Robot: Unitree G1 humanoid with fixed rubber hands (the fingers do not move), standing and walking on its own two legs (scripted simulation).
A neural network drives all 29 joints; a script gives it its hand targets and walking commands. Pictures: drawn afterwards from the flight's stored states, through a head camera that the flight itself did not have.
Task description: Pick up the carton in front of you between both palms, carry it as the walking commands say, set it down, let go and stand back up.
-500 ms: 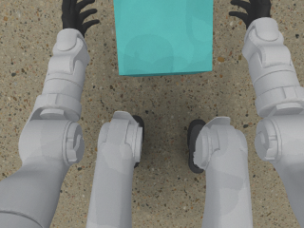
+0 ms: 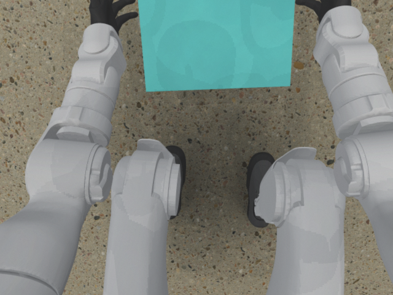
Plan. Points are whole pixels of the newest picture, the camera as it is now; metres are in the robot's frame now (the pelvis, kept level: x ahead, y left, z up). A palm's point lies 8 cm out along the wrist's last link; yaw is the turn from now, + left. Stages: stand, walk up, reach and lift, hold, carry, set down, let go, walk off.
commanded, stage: reach and lift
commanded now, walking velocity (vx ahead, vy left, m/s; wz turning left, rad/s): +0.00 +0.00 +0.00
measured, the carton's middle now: (214, 33) +0.51 +0.02 -0.24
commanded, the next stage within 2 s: none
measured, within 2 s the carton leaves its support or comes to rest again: leaves its support in 0.48 s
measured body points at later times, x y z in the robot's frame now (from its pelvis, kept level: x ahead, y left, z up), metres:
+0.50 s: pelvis -0.01 +0.00 +0.00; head +0.35 +0.00 +0.26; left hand +0.52 +0.17 -0.18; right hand +0.55 -0.13 -0.18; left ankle +0.11 +0.12 -0.33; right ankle +0.11 -0.12 -0.33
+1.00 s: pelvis -0.01 +0.00 +0.09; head +0.25 +0.00 +0.46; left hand +0.49 +0.16 +0.02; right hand +0.50 -0.14 +0.02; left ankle +0.11 +0.13 -0.33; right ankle +0.11 -0.13 -0.33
